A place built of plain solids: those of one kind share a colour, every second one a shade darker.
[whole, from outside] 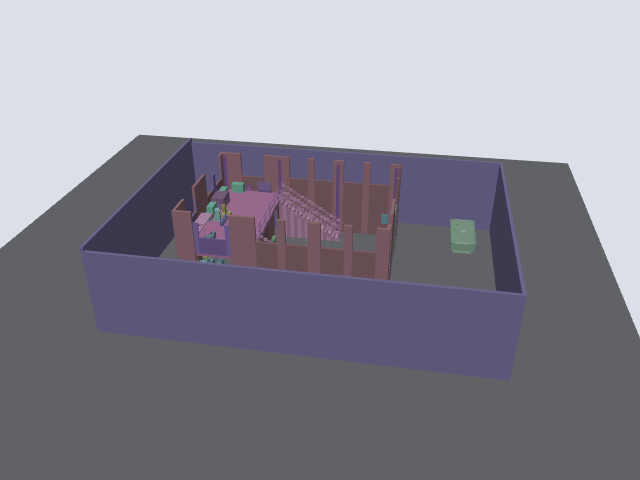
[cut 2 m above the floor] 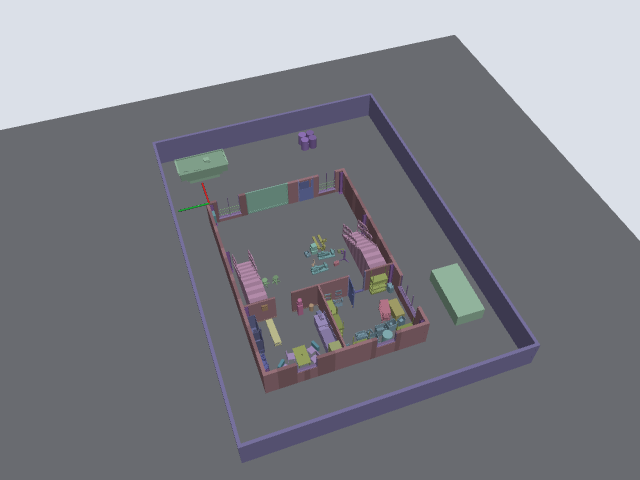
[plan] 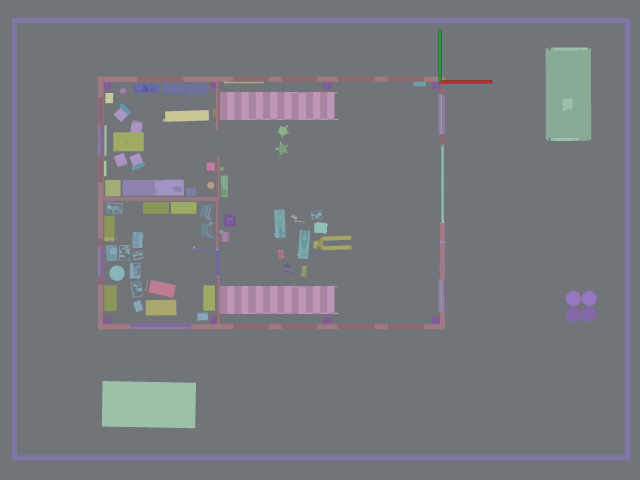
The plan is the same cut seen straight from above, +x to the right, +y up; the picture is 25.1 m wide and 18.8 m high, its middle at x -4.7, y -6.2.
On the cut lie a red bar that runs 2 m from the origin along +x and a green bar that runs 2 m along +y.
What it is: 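A firm's repair and maintenance workshop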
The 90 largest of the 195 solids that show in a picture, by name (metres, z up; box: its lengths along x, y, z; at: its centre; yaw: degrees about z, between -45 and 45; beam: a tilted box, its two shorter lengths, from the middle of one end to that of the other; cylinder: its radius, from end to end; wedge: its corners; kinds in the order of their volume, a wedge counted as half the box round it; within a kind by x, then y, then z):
{
 "yard_bound_1": {"box": [0.2, 17.33, 5.99], "at": [-16.66, -6.17, 2.94]},
 "yard_bound_2": {"box": [24.21, 0.2, 5.69], "at": [-4.66, -14.74, 2.79]},
 "yard_bound_3": {"box": [24.21, 0.2, 5.69], "at": [-4.66, 2.39, 2.79]},
 "yard_bound_4": {"box": [0.2, 17.33, 5.69], "at": [7.35, -6.17, 2.79]},
 "wall_1": {"box": [0.2, 1.76, 5.95], "at": [-13.3, -8.82, 2.92]},
 "wall_2": {"box": [0.2, 1.21, 1.15], "at": [-13.3, -7.05, 0.53]},
 "wall_3": {"box": [0.2, 1.56, 5.95], "at": [-13.3, -5.38, 2.92]},
 "wall_4": {"box": [0.2, 0.66, 5.95], "at": [-13.3, -4.28, 2.92]},
 "wall_5": {"box": [0.2, 1.06, 4.14], "at": [-13.3, -3.42, 2.02]},
 "wall_6": {"box": [0.2, 1.11, 4.14], "at": [-13.3, -1.15, 2.02]},
 "wall_7": {"box": [0.2, 0.81, 5.95], "at": [-13.3, -0.2, 2.92]},
 "wall_8": {"box": [1.26, 0.2, 5.95], "at": [-12.78, -9.6, 2.92]},
 "wall_9": {"box": [1.56, 0.2, 5.95], "at": [-12.62, 0.1, 2.92]},
 "wall_10": {"box": [1.81, 0.2, 0.95], "at": [-10.95, -9.6, 0.42]},
 "wall_11": {"box": [4.5, 0.06, 2.75], "at": [-10.95, -4.63, 1.32]},
 "wall_12": {"box": [4.5, 0.06, 2.75], "at": [-10.95, -4.57, 1.32]},
 "wall_13": {"box": [1.81, 0.2, 4.14], "at": [-10.95, 0.1, 2.02]},
 "wall_14": {"box": [1.36, 0.2, 5.95], "at": [-9.38, 0.1, 2.92]},
 "wall_15": {"box": [1.06, 0.2, 5.95], "at": [-9.22, -9.6, 2.92]},
 "wall_16": {"box": [0.06, 1.85, 2.75], "at": [-8.73, -8.57, 1.32]},
 "wall_17": {"box": [0.06, 1.96, 2.75], "at": [-8.73, -5.58, 1.32]},
 "wall_18": {"box": [0.06, 1.7, 2.75], "at": [-8.73, -3.75, 1.32]},
 "wall_19": {"box": [0.06, 1.9, 2.75], "at": [-8.73, -0.95, 1.32]},
 "wall_20": {"box": [0.06, 1.85, 2.87], "at": [-8.67, -8.57, 1.39]},
 "wall_21": {"box": [0.06, 2.02, 2.87], "at": [-8.67, -5.55, 1.39]},
 "wall_22": {"box": [0.06, 1.76, 2.87], "at": [-8.67, -3.78, 1.39]},
 "wall_23": {"box": [0.06, 1.9, 2.87], "at": [-8.67, -0.95, 1.39]},
 "wall_24": {"box": [0.61, 0.2, 5.95], "at": [-8.4, -9.6, 2.92]},
 "wall_25": {"box": [0.61, 0.2, 5.95], "at": [-8.4, 0.1, 2.92]},
 "wall_26": {"box": [1.41, 0.2, 4.25], "at": [-7.4, -9.6, 2.08]},
 "wall_27": {"box": [1.41, 0.2, 4.25], "at": [-7.4, 0.1, 2.08]},
 "wall_28": {"box": [0.51, 0.2, 5.95], "at": [-6.45, -9.6, 2.92]},
 "wall_29": {"box": [0.51, 0.2, 5.95], "at": [-6.45, 0.1, 2.92]},
 "wall_30": {"box": [1.41, 0.2, 4.25], "at": [-5.5, -9.6, 2.08]},
 "wall_31": {"box": [1.41, 0.2, 4.25], "at": [-5.5, 0.1, 2.08]},
 "wall_32": {"box": [0.81, 0.2, 5.95], "at": [-4.4, -9.6, 2.92]},
 "wall_33": {"box": [0.81, 0.2, 5.95], "at": [-4.4, 0.1, 2.92]},
 "wall_34": {"box": [1.46, 0.2, 4.25], "at": [-3.27, -9.6, 2.08]},
 "wall_35": {"box": [1.46, 0.2, 4.25], "at": [-3.27, 0.1, 2.08]},
 "wall_36": {"box": [0.51, 0.2, 5.95], "at": [-2.3, -9.6, 2.92]},
 "wall_37": {"box": [0.51, 0.2, 5.95], "at": [-2.3, 0.1, 2.92]},
 "wall_38": {"box": [1.46, 0.2, 4.25], "at": [-1.32, -9.6, 2.08]},
 "wall_39": {"box": [1.46, 0.2, 4.25], "at": [-1.32, 0.1, 2.08]},
 "wall_40": {"box": [0.81, 0.2, 5.95], "at": [-0.2, -9.6, 2.92]},
 "wall_41": {"box": [0.81, 0.2, 5.95], "at": [-0.2, 0.1, 2.92]},
 "wall_42": {"box": [0.2, 0.71, 5.95], "at": [0.1, -9.35, 2.92]},
 "wall_43": {"box": [0.2, 2.26, 5.95], "at": [0.1, -6.62, 2.92]},
 "wall_44": {"box": [0.2, 0.46, 5.95], "at": [0.1, -2.27, 2.92]},
 "wall_45": {"box": [0.2, 0.71, 5.95], "at": [0.1, -0.15, 2.92]},
 "beyond_skip_1": {"box": [3.66, 1.78, 0.95], "at": [-11.4, -12.65, 0.82], "yaw": -1.1},
 "beyond_skip_2": {"box": [1.45, 2.58, 0.65], "at": [5.03, -0.51, 0.64], "yaw": 0.2},
 "beyond_skip_3": {"box": [1.69, 3.44, 0.56], "at": [5.03, -0.49, 0.88], "yaw": 0.2},
 "beyond_skip_4": {"box": [1.3, 2.23, 1.03], "at": [5.03, -0.46, 0.46], "yaw": 0.2},
 "stair_1": {"box": [0.3, 1.1, 2.82], "at": [-8.48, -8.55, 1.36]},
 "stair_2": {"box": [0.3, 1.1, 2.82], "at": [-8.48, -0.95, 1.36]},
 "stair_3": {"box": [0.3, 1.1, 2.64], "at": [-8.2, -8.55, 1.27]},
 "stair_4": {"box": [0.3, 1.1, 2.64], "at": [-8.2, -0.95, 1.27]},
 "stair_5": {"box": [0.3, 1.1, 2.47], "at": [-7.92, -8.55, 1.19]},
 "stair_6": {"box": [0.3, 1.1, 2.47], "at": [-7.92, -0.95, 1.19]},
 "stair_7": {"box": [0.3, 1.1, 2.3], "at": [-7.64, -8.55, 1.1]},
 "stair_8": {"box": [0.3, 1.1, 2.3], "at": [-7.64, -0.95, 1.1]},
 "stair_9": {"box": [0.3, 1.1, 2.12], "at": [-7.36, -8.55, 1.01]},
 "stair_10": {"box": [0.3, 1.1, 2.12], "at": [-7.36, -0.95, 1.01]},
 "stair_11": {"box": [0.3, 1.1, 1.95], "at": [-7.08, -8.55, 0.93]},
 "stair_12": {"box": [0.3, 1.1, 1.95], "at": [-7.08, -0.95, 0.93]},
 "stair_13": {"box": [0.3, 1.1, 1.78], "at": [-6.8, -8.55, 0.84]},
 "stair_14": {"box": [0.3, 1.1, 1.78], "at": [-6.8, -0.95, 0.84]},
 "stair_15": {"box": [0.3, 1.1, 1.61], "at": [-6.52, -8.55, 0.75]},
 "stair_16": {"box": [0.3, 1.1, 1.61], "at": [-6.52, -0.95, 0.75]},
 "stair_17": {"box": [0.3, 1.1, 1.43], "at": [-6.24, -8.55, 0.67]},
 "stair_18": {"box": [0.3, 1.1, 1.43], "at": [-6.24, -0.95, 0.67]},
 "stair_19": {"box": [0.3, 1.1, 1.26], "at": [-5.96, -8.55, 0.58]},
 "stair_20": {"box": [0.3, 1.1, 1.26], "at": [-5.96, -0.95, 0.58]},
 "stair_21": {"box": [0.3, 1.1, 1.09], "at": [-5.68, -8.55, 0.49]},
 "stair_22": {"box": [0.3, 1.1, 1.09], "at": [-5.68, -0.95, 0.49]},
 "stair_23": {"box": [0.3, 1.1, 0.91], "at": [-5.4, -8.55, 0.41]},
 "stair_24": {"box": [0.3, 1.1, 0.91], "at": [-5.4, -0.95, 0.41]},
 "raised_floor_deck_1": {"box": [4.62, 9.56, 0.24], "at": [-10.92, -4.75, 2.82]},
 "plan_chest_1": {"box": [0.95, 1.37, 0.38], "at": [-12.67, -2.83, 3.61]},
 "plan_chest_2": {"box": [0.85, 1.27, 0.93], "at": [-12.66, -2.83, 3.35]},
 "kitchenette_1": {"box": [2.4, 0.6, 0.68], "at": [-11.24, -4.16, 0.44]},
 "filing_lateral_low_1": {"box": [0.48, 0.9, 0.73], "at": [-12.91, -4.08, 3.25]},
 "filing_lateral_low_2": {"box": [0.48, 0.9, 0.73], "at": [-12.91, -1.42, 3.25]},
 "filing_lateral_low_3": {"box": [0.9, 0.48, 0.73], "at": [-12.08, -0.29, 3.25]},
 "roller_shutter_1": {"box": [0.06, 2.86, 4.05], "at": [0.12, -4.0, 1.98]},
 "fridge_tall_1": {"box": [0.6, 0.64, 1.75], "at": [-12.81, -4.17, 0.82]},
 "wall_over_deck_1": {"box": [1.41, 0.1, 2.22], "at": [-12.53, -9.56, 4.03]},
 "wall_over_deck_2": {"box": [1.47, 0.1, 2.22], "at": [-9.35, -9.56, 4.03]},
 "crate_1": {"box": [1.2, 0.6, 0.65], "at": [-10.93, -8.85, 0.28], "yaw": 0.8},
 "beyond_drums_1": {"cylinder": 0.3, "from": [5.83, -8.49, -0.06], "to": [5.83, -8.49, 0.87]}
}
